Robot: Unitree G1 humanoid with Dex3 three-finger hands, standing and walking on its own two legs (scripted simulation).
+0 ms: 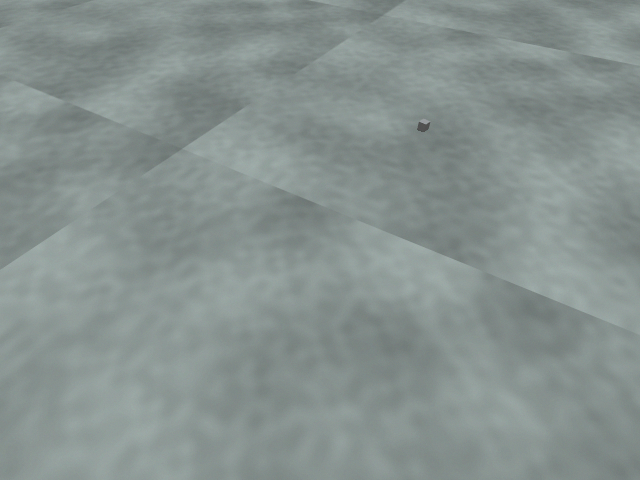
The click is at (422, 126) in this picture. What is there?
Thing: cube
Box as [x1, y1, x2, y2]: [417, 119, 429, 131]
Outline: 422,119 419,121 417,128 424,131 428,128 429,121
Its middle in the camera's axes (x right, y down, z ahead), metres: +0.64 -0.74 +2.36
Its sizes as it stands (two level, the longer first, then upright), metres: 0.050 0.050 0.050
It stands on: the floor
